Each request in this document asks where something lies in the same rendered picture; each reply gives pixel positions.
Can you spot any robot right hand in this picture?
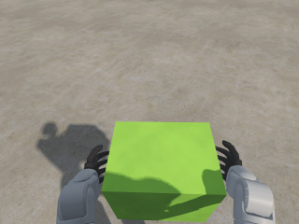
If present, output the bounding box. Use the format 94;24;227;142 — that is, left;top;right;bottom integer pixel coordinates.
215;140;242;182

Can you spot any carton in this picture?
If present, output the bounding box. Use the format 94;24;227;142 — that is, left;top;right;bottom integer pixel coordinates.
101;121;227;222

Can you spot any left robot forearm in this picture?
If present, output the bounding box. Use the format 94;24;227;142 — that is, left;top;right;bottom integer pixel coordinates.
56;168;100;224

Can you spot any robot left hand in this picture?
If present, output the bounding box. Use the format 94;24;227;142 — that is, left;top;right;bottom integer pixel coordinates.
84;145;109;184

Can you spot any right robot forearm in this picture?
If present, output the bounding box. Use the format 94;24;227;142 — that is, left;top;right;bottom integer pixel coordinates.
225;165;276;224

